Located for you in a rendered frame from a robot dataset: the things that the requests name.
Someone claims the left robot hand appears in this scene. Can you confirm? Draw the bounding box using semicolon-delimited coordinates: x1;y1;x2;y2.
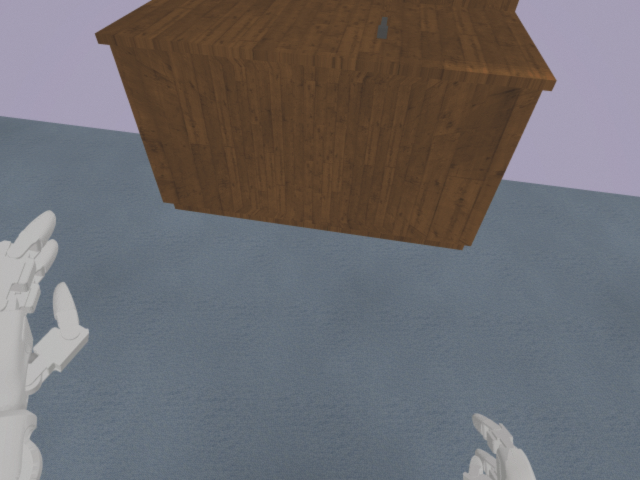
0;210;89;412

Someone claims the tap lever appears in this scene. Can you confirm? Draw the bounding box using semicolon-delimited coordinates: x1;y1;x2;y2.
377;17;388;39

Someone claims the right robot hand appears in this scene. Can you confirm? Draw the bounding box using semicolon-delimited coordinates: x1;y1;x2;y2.
463;413;536;480

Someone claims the robot left forearm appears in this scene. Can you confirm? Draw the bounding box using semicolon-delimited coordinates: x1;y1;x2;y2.
0;409;43;480

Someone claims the counter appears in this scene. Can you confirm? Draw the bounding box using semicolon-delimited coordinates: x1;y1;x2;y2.
95;0;557;250

